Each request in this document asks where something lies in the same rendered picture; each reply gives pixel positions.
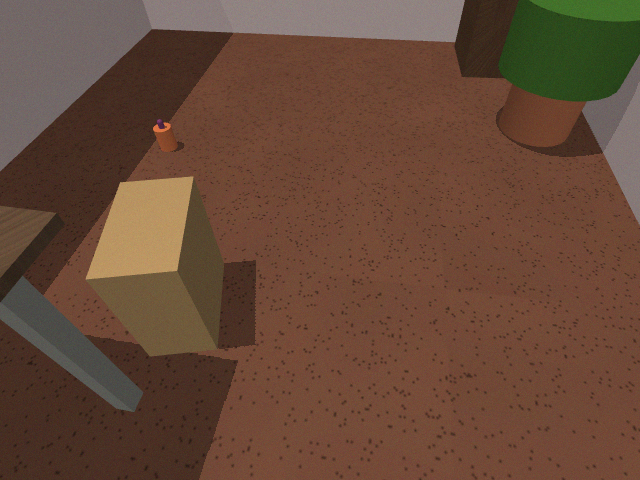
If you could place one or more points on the potted plant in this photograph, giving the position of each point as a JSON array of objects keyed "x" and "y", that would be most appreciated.
[{"x": 558, "y": 55}]

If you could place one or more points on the table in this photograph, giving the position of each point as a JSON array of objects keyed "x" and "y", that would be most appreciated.
[{"x": 24, "y": 234}]

